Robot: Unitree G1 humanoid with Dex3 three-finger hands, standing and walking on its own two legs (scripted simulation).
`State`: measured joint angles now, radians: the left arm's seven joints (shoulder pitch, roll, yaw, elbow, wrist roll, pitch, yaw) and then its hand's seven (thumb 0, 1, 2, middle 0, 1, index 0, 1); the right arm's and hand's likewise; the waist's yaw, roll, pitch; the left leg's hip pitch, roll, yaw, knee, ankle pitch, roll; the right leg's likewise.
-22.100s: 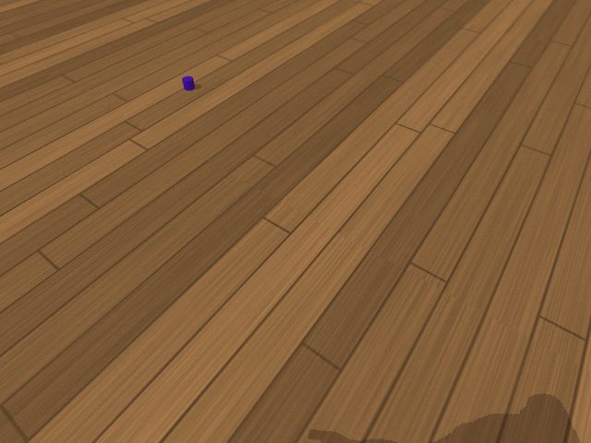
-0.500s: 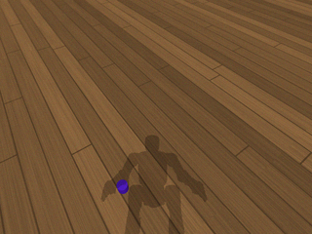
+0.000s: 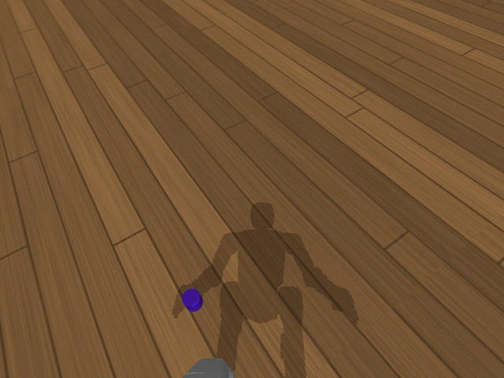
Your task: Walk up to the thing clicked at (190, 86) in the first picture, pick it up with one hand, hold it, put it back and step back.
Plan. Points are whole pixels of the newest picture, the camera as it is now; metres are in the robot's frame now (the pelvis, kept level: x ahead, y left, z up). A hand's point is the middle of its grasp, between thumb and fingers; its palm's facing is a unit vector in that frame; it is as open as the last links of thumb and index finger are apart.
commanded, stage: walk up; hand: left
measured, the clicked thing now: (192, 300) +0.46 +0.29 -0.74
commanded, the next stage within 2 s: none
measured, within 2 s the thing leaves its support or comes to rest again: neither
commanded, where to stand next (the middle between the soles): +0.07 +0.05 m, yaw +0 degrees
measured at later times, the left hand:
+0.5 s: hand out of the picture +0.10 +0.27 -0.15, palm faces +0.02 -0.92 -0.40, open 7.4 cm
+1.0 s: hand out of the picture +0.12 +0.28 -0.14, palm faces -0.02 -0.93 -0.36, open 7.4 cm
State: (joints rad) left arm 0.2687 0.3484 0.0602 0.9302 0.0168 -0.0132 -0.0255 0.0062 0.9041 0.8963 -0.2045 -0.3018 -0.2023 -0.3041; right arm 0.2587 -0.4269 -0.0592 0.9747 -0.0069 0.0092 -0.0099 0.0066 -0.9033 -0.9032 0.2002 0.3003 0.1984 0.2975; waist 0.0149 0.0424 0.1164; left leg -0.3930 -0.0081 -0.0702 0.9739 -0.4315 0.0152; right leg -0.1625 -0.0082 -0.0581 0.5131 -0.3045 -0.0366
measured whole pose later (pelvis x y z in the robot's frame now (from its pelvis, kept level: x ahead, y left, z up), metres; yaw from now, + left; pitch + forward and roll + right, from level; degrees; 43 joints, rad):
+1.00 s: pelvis +0.03 +0.02 +0.01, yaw +0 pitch -3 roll +0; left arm 0.09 0.36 0.00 1.10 0.01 -0.01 0.00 0.01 0.90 0.90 -0.21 -0.30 -0.20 -0.30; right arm 0.09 -0.35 -0.03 1.11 -0.01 0.02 0.02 0.00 -0.90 -0.90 0.20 0.30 0.20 0.30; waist -0.01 0.01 0.08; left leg -0.17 0.00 0.03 0.36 -0.13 0.01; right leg -0.03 -0.01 0.01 0.33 -0.24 0.01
